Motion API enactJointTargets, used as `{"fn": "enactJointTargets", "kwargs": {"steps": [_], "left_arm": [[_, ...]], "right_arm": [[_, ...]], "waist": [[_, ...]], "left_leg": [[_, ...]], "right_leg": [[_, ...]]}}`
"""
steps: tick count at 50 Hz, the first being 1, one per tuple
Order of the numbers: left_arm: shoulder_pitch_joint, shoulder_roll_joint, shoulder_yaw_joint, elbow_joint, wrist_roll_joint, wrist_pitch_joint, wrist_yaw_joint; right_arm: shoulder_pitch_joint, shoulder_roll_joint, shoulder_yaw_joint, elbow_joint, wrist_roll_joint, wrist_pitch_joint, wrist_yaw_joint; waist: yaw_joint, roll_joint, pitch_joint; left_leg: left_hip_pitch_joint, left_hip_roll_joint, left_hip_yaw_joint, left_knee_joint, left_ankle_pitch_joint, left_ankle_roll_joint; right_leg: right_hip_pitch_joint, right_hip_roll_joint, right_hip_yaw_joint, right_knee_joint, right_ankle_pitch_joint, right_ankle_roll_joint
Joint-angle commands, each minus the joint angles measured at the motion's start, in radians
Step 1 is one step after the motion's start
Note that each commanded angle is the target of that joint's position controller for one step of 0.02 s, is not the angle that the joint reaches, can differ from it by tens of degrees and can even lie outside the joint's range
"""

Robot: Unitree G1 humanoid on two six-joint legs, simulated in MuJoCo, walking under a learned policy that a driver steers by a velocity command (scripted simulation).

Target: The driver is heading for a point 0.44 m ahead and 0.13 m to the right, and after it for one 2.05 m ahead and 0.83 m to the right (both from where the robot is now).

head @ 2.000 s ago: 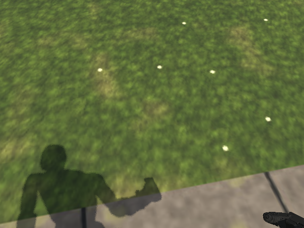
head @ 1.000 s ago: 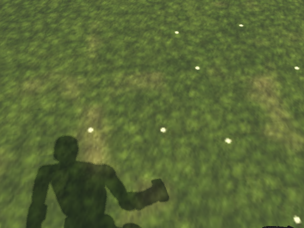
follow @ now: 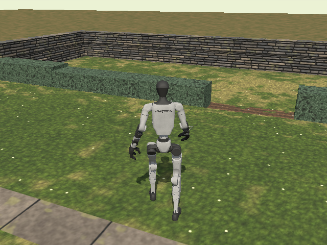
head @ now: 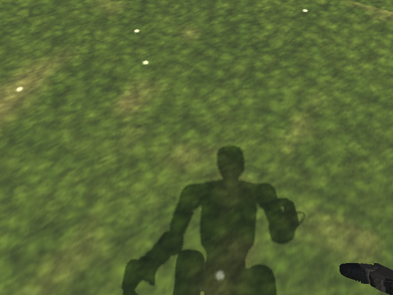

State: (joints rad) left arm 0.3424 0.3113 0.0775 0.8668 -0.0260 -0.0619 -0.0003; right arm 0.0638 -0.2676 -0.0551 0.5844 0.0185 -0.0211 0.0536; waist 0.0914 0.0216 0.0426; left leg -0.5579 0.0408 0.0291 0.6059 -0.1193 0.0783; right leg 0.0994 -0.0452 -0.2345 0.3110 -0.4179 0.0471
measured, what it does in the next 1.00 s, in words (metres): walks ahead, turning right: left foot, then right foot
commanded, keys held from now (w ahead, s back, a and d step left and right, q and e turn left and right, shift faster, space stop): w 0.08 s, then w+e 0.38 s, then e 0.54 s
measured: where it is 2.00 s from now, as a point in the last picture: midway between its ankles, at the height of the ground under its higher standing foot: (230, 287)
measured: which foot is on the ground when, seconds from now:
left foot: up 0.00-0.00, down 0.02-0.56, up 0.58-1.00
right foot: down 0.00-0.04, up 0.06-0.54, down 0.56-1.00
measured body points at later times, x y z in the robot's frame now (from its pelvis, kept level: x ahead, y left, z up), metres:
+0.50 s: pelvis +0.28 +0.00 +0.01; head +0.31 -0.01 +0.45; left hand +0.48 +0.22 -0.10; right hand +0.30 -0.29 -0.11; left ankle +0.14 +0.11 -0.72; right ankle +0.44 -0.15 -0.70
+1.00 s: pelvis +0.46 -0.03 +0.01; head +0.49 -0.05 +0.46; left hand +0.71 +0.17 -0.08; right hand +0.50 -0.35 -0.09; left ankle +0.58 +0.08 -0.71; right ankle +0.44 -0.13 -0.72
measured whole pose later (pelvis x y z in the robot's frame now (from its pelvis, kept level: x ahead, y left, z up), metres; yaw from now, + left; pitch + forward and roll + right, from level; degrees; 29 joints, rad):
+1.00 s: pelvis +0.46 -0.03 +0.01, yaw -25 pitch +3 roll +0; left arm 0.18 0.32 0.08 0.66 -0.01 0.04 0.02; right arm 0.13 -0.29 -0.05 0.70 0.00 -0.02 -0.02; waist 0.02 0.01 0.02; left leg -0.47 -0.02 -0.12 0.66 -0.25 -0.08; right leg -0.35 0.14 0.19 0.54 -0.22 -0.05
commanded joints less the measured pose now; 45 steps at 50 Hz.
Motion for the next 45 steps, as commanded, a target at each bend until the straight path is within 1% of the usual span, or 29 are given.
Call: {"fn": "enactJointTargets", "kwargs": {"steps": [1, 2, 3, 4, 5, 6, 7, 10, 12, 14, 17, 21, 23, 24, 25, 26, 27, 28, 29, 30, 31, 32, 33, 34, 35, 37, 40, 42, 45], "left_arm": [[-0.029, 0.176, 0.029, -0.045, -0.002, -0.001, 0.011], [0.036, 0.067, -0.012, -0.091, 0.040, -0.017, 0.001], [0.050, 0.059, -0.026, -0.085, 0.025, -0.045, -0.011], [-0.067, 0.146, 0.001, -0.106, -0.021, -0.058, -0.020], [-0.123, 0.133, -0.005, -0.127, -0.032, -0.062, -0.020], [-0.133, 0.121, -0.006, -0.115, -0.014, -0.058, -0.014], [-0.112, 0.123, 0.000, -0.102, -0.002, -0.045, -0.012], [-0.040, 0.075, -0.005, -0.067, -0.001, -0.002, -0.011], [-0.085, 0.063, -0.005, -0.079, -0.001, 0.010, -0.004], [-0.128, 0.055, -0.005, -0.091, 0.002, 0.009, -0.005], [-0.198, 0.034, -0.012, -0.109, 0.005, -0.002, -0.021], [-0.304, 0.012, -0.025, -0.160, 0.007, -0.005, -0.045], [-0.331, 0.017, -0.025, -0.189, 0.008, -0.005, -0.059], [-0.328, 0.025, -0.021, -0.201, 0.012, -0.006, -0.067], [-0.299, 0.042, -0.012, -0.206, 0.018, -0.005, -0.072], [-0.229, 0.067, 0.001, -0.197, 0.022, -0.005, -0.073], [-0.093, 0.110, 0.025, -0.168, 0.022, -0.006, -0.068], [0.027, 0.175, 0.053, -0.149, 0.024, -0.005, -0.051], [0.038, 0.284, 0.069, -0.156, 0.026, 0.004, -0.030], [0.045, 0.264, 0.059, -0.201, 0.030, 0.000, -0.034], [0.014, 0.208, 0.048, -0.218, 0.032, 0.004, -0.035], [-0.047, 0.164, 0.038, -0.222, 0.015, 0.006, -0.030], [-0.100, 0.133, 0.028, -0.229, 0.004, 0.011, -0.025], [-0.132, 0.121, 0.024, -0.238, 0.012, 0.017, -0.017], [-0.152, 0.122, 0.024, -0.250, 0.026, 0.023, -0.014], [-0.178, 0.137, 0.030, -0.255, 0.032, 0.026, -0.010], [-0.175, 0.165, 0.040, -0.254, 0.022, 0.043, 0.009], [-0.187, 0.165, 0.040, -0.260, 0.014, 0.062, 0.021], [-0.192, 0.159, 0.038, -0.270, 0.013, 0.085, 0.031]], "right_arm": [[0.292, -0.189, -0.088, 0.007, -0.003, -0.006, -0.020], [0.389, -0.309, -0.111, 0.026, -0.009, -0.004, -0.038], [0.398, -0.291, -0.095, 0.012, -0.001, -0.014, -0.034], [0.367, -0.222, -0.072, 0.020, -0.010, -0.024, -0.024], [0.306, -0.193, -0.061, 0.026, -0.011, -0.030, -0.024], [0.239, -0.154, -0.048, 0.030, -0.011, -0.035, -0.024], [0.194, -0.119, -0.037, 0.028, -0.018, -0.042, -0.024], [0.161, -0.116, -0.038, 0.050, -0.027, -0.071, -0.026], [0.172, -0.126, -0.043, 0.076, -0.037, -0.084, -0.033], [0.188, -0.123, -0.042, 0.097, -0.040, -0.087, -0.043], [0.187, -0.134, -0.042, 0.115, -0.036, -0.087, -0.051], [0.248, -0.154, -0.051, 0.162, -0.022, -0.073, -0.060], [0.262, -0.165, -0.057, 0.178, -0.013, -0.056, -0.064], [0.241, -0.174, -0.059, 0.177, -0.011, -0.044, -0.070], [0.222, -0.191, -0.063, 0.171, -0.010, -0.033, -0.079], [0.212, -0.204, -0.066, 0.164, -0.009, -0.022, -0.090], [0.194, -0.205, -0.063, 0.157, -0.007, -0.013, -0.097], [0.199, -0.189, -0.054, 0.147, -0.007, -0.018, -0.102], [0.325, -0.056, -0.016, 0.117, -0.065, -0.037, -0.087], [0.345, -0.089, -0.002, 0.108, -0.044, -0.064, -0.068], [0.232, -0.168, -0.023, 0.100, -0.002, -0.076, -0.058], [0.161, -0.158, -0.017, 0.070, 0.005, -0.076, -0.062], [0.136, -0.152, -0.018, 0.076, -0.011, -0.067, -0.074], [0.140, -0.164, -0.025, 0.071, -0.023, -0.051, -0.083], [0.156, -0.164, -0.028, 0.069, -0.024, -0.035, -0.084], [0.196, -0.130, -0.021, 0.079, -0.029, -0.019, -0.090], [0.178, -0.111, -0.013, 0.080, -0.036, -0.008, -0.100], [0.143, -0.112, -0.013, 0.075, -0.031, 0.000, -0.098], [0.073, -0.114, -0.015, 0.053, -0.024, 0.004, -0.090]], "waist": [[-0.233, -0.079, -0.175], [-0.203, 0.155, -0.305], [-0.191, 0.189, -0.479], [-0.225, 0.084, -0.368], [-0.198, 0.073, -0.234], [-0.157, 0.023, -0.155], [-0.120, 0.040, -0.116], [-0.069, 0.050, -0.085], [-0.077, 0.036, -0.040], [-0.091, 0.032, -0.017], [-0.117, 0.031, 0.007], [-0.166, 0.012, 0.051], [-0.169, 0.017, 0.055], [-0.152, 0.027, 0.055], [-0.129, 0.052, 0.023], [-0.093, 0.078, -0.035], [-0.022, 0.072, -0.111], [0.044, 0.013, -0.189], [-0.062, -0.285, -0.316], [-0.032, -0.258, -0.554], [0.021, -0.110, -0.506], [-0.001, -0.060, -0.364], [-0.036, 0.008, -0.237], [-0.070, -0.006, -0.191], [-0.098, -0.033, -0.165], [-0.127, -0.059, -0.153], [-0.122, -0.079, -0.199], [-0.112, -0.098, -0.214], [-0.088, -0.134, -0.184]], "left_leg": [[0.522, -0.085, 0.027, -0.078, 0.039, 0.084], [0.931, 0.192, -0.406, -0.058, 0.050, 0.215], [1.016, 0.351, -0.823, -0.237, -0.065, 0.335], [0.931, 0.314, -0.686, -0.270, -0.077, 0.274], [0.778, 0.279, -0.525, -0.277, -0.015, 0.232], [0.632, 0.238, -0.409, -0.295, 0.065, 0.198], [0.523, 0.206, -0.327, -0.327, 0.127, 0.179], [0.389, 0.188, -0.210, -0.427, 0.161, 0.178], [0.377, 0.185, -0.136, -0.463, 0.181, 0.167], [0.406, 0.172, -0.067, -0.473, 0.192, 0.143], [0.428, 0.155, 0.025, -0.490, 0.185, 0.105], [0.555, 0.201, 0.074, -0.473, 0.221, 0.091], [0.642, 0.228, 0.087, -0.423, 0.307, 0.080], [0.661, 0.230, 0.104, -0.367, 0.457, 0.066], [0.672, 0.224, 0.121, -0.286, 0.678, 0.048], [0.675, 0.212, 0.130, -0.173, 0.861, 0.027], [0.631, 0.179, 0.148, 0.010, 0.907, -0.004], [0.475, 0.121, 0.159, 0.262, 0.708, -0.060], [0.102, -0.032, 0.135, 0.638, -0.306, -0.133], [-0.079, -0.150, -0.091, 0.891, -0.596, -0.156], [-0.122, -0.073, -0.172, 0.896, -0.513, -0.131], [-0.158, -0.032, -0.150, 0.811, -0.431, -0.116], [-0.150, 0.000, -0.129, 0.739, -0.387, -0.122], [-0.087, 0.019, -0.132, 0.683, -0.351, -0.125], [-0.026, 0.019, -0.129, 0.648, -0.338, -0.128], [0.024, 0.009, -0.107, 0.536, -0.320, -0.147], [0.043, -0.017, -0.103, 0.390, -0.214, -0.177], [0.063, -0.030, -0.110, 0.315, -0.137, -0.185], [0.076, -0.050, -0.125, 0.204, -0.106, -0.183]], "right_leg": [[-0.197, -0.186, 0.032, 0.409, 0.984, -0.120], [-0.616, -0.073, 0.033, 0.805, 0.320, -0.059], [-0.779, 0.048, 0.233, 1.026, -0.186, -0.041], [-0.867, -0.006, 0.306, 1.069, -0.127, -0.053], [-0.883, -0.048, 0.287, 1.020, -0.052, -0.066], [-0.844, -0.089, 0.282, 0.945, 0.020, -0.065], [-0.777, -0.115, 0.291, 0.891, 0.071, -0.059], [-0.694, -0.122, 0.298, 0.842, 0.167, -0.034], [-0.752, -0.113, 0.325, 0.774, 0.251, -0.018], [-0.796, -0.095, 0.345, 0.671, 0.367, -0.013], [-0.770, -0.068, 0.306, 0.483, 0.532, -0.024], [-0.808, -0.052, 0.260, 0.343, 0.534, -0.055], [-0.836, -0.040, 0.235, 0.311, 0.447, -0.080], [-0.820, -0.022, 0.210, 0.292, 0.394, -0.094], [-0.759, 0.016, 0.170, 0.290, 0.342, -0.109], [-0.661, 0.061, 0.136, 0.298, 0.305, -0.125], [-0.486, 0.105, 0.126, 0.255, 0.346, -0.150], [-0.238, 0.079, 0.211, 0.188, 0.553, -0.192], [0.138, -0.191, 0.569, 0.303, 1.043, -0.337], [0.327, -0.350, 0.980, 0.178, 0.970, -0.524], [0.266, -0.297, 0.843, 0.145, 0.920, -0.465], [0.131, -0.248, 0.727, 0.132, 0.851, -0.414], [-0.037, -0.207, 0.650, 0.101, 0.834, -0.379], [-0.169, -0.185, 0.616, 0.071, 0.820, -0.369], [-0.266, -0.162, 0.594, 0.042, 0.811, -0.362], [-0.366, -0.133, 0.538, 0.030, 0.877, -0.354], [-0.379, -0.103, 0.510, 0.055, 0.876, -0.328], [-0.389, -0.078, 0.518, 0.061, 0.726, -0.295], [-0.398, -0.059, 0.579, 0.060, 0.464, -0.264]]}}
Keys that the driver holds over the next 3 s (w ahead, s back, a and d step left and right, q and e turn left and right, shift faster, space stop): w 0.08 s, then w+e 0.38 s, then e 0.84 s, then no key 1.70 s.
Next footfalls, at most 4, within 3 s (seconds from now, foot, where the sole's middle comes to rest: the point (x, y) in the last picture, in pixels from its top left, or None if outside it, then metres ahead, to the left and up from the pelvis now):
0.02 left None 0.18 0.11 -0.76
0.56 right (261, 288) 0.48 -0.14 -0.76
1.04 left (207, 245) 0.61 0.05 -0.76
1.44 right None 0.43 -0.16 -0.76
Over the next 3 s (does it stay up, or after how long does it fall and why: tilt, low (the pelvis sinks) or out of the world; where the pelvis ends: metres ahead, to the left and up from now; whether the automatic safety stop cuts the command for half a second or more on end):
stays up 0.48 -0.04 0.02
